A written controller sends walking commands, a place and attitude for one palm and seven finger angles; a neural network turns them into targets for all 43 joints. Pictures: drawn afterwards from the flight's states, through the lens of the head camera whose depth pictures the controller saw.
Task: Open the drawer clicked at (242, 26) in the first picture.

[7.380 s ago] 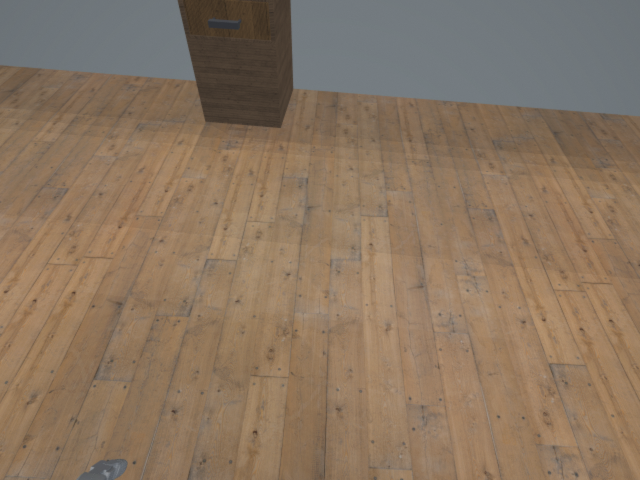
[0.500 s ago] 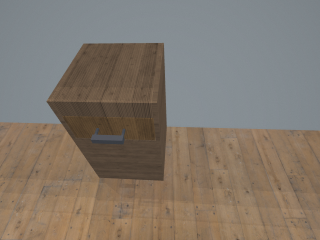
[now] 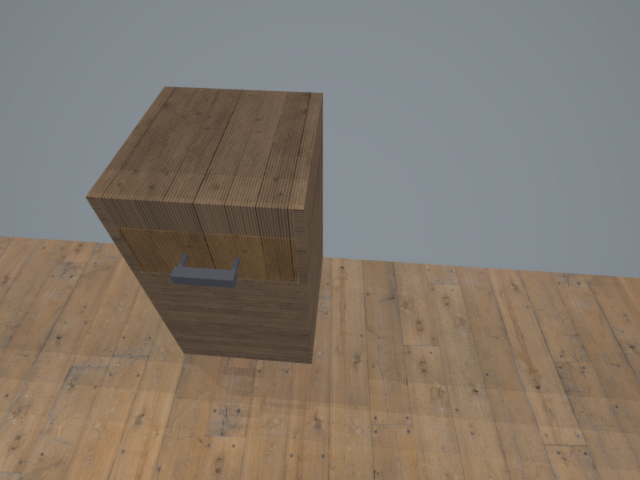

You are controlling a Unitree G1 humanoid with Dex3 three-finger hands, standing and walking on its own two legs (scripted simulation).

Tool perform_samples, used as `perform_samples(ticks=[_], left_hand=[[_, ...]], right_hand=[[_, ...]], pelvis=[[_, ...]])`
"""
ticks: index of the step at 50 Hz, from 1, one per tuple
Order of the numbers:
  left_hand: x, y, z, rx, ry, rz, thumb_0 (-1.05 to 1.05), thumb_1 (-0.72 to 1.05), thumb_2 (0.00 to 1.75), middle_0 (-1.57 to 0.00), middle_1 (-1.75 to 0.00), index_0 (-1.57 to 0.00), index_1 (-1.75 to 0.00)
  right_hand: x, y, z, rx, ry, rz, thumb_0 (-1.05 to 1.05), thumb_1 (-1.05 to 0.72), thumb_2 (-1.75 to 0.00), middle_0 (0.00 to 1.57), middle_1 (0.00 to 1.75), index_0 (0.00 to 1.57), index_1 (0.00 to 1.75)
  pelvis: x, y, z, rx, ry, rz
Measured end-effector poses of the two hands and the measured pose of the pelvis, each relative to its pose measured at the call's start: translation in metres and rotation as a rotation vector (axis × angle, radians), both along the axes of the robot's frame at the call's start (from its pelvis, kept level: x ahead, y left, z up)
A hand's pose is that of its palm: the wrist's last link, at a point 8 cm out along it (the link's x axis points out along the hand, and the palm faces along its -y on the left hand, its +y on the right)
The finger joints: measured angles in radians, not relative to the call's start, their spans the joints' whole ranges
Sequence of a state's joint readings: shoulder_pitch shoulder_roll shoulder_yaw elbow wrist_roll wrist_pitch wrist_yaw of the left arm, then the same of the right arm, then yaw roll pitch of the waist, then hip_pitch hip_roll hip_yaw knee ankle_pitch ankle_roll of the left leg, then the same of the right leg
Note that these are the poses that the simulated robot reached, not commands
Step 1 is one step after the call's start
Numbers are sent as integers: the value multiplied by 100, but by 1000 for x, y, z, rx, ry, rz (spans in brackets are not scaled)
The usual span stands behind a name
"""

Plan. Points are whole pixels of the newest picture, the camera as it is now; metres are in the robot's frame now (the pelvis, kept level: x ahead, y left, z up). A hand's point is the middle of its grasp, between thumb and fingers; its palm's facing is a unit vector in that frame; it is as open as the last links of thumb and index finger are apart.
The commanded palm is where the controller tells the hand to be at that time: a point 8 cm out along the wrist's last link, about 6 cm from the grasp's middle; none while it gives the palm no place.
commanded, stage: look again from close up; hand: left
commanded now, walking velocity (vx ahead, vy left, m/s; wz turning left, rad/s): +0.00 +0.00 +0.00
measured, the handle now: (207, 268) +0.57 +0.29 -0.22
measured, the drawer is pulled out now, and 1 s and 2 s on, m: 0.00 0.00 0.00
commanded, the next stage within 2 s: raise the hand with hooked fingers in 0.56 s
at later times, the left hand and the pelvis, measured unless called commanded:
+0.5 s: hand out of the picture +0.01 +0.22 -0.18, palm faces +0.02 -0.98 -0.21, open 7.4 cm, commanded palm none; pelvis +0.00 +0.04 -0.01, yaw +0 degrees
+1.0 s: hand (153, 433) +0.19 +0.23 -0.05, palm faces -0.07 -0.27 -0.96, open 8.2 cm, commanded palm +0.15 +0.26 -0.03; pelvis -0.02 +0.03 -0.03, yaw -4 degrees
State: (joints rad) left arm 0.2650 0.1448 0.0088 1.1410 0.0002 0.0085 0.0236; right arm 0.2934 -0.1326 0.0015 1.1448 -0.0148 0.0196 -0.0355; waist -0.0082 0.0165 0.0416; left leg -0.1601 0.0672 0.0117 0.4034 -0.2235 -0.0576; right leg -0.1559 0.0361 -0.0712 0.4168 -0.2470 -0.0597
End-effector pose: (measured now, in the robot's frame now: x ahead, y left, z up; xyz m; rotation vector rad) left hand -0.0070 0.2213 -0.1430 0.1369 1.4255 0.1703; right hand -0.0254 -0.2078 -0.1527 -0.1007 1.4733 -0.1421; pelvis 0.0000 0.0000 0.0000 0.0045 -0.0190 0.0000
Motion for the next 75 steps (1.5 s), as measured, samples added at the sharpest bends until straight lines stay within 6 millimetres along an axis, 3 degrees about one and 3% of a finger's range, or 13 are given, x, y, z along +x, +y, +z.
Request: perform_samples(ticks=[7,13,23,35,40,45,48,52,56,59,63,68,75], left_hand=[[-14,-2,-2,-3,-2,-12,0,90,89,-20,-30,-20,-30],[-4,15,-7,-4,-40,-6,0,90,89,-20,-30,-20,-30],[15,41,-5,13,-86,-34,0,91,89,-19,-30,-20,-30],[19,42,-2,11,-74,-82,0,90,89,-19,-30,-20,-30],[112,62,79,345,-542,-374,2,90,88,-20,-32,-20,-32],[182,50,144,779,-846,-776,1,81,85,-20,-37,-20,-37],[186,30,149,894,-921,-932,1,75,82,-20,-41,-20,-40],[162,12,132,922,-931,-1052,0,66,79,-21,-46,-21,-46],[140,16,120,1005,-904,-1094,0,55,75,-23,-52,-23,-52],[142,28,124,1097,-915,-1071,0,48,72,-24,-57,-25,-56],[166,37,142,1186,-928,-1010,0,38,68,-26,-63,-26,-63],[196,32,164,1148,-895,-996,0,27,63,-26,-70,-26,-70],[212,27,177,1051,-890,-1115,0,11,56,-27,-81,-27,-80]], right_hand=[[19,2,-3,-12,-71,4,2,-92,-90,20,29,20,30],[30,14,-3,-26,-133,29,2,-93,-90,20,29,20,30],[24,30,1,-21,-119,35,2,-93,-90,20,29,20,30],[16,41,3,-14,-84,23,1,-91,-90,20,29,20,30],[61,15,13,-113,-403,17,3,-93,-90,21,30,20,30],[136,-7,29,-134,-664,73,3,-92,-90,20,29,20,30],[179,-14,47,-127,-765,104,2,-92,-90,20,29,20,30],[223,-14,65,-119,-832,198,2,-91,-90,20,29,20,30],[253,-4,63,-106,-836,309,1,-91,-90,20,29,20,30],[265,7,49,-76,-821,354,1,-91,-90,20,29,20,30],[261,22,29,-12,-782,347,1,-90,-90,20,29,20,30],[228,31,14,49,-673,273,1,-90,-90,20,29,20,30],[181,9,8,5,-530,203,1,-90,-90,21,30,20,30]], pelvis=[[-1,11,-5,-23,16,3],[1,25,-8,-13,2,8],[4,38,-6,-3,-4,-1],[6,44,-5,-9,10,-12],[0,46,-12,15,45,-10],[-12,44,-24,19,122,-39],[-16,39,-31,30,152,-69],[-18,29,-39,41,181,-71],[-20,19,-51,41,214,-45],[-21,13,-60,31,224,-17],[-20,10,-65,17,215,5],[-14,8,-51,19,186,-3],[-6,10,-33,21,172,-17]])
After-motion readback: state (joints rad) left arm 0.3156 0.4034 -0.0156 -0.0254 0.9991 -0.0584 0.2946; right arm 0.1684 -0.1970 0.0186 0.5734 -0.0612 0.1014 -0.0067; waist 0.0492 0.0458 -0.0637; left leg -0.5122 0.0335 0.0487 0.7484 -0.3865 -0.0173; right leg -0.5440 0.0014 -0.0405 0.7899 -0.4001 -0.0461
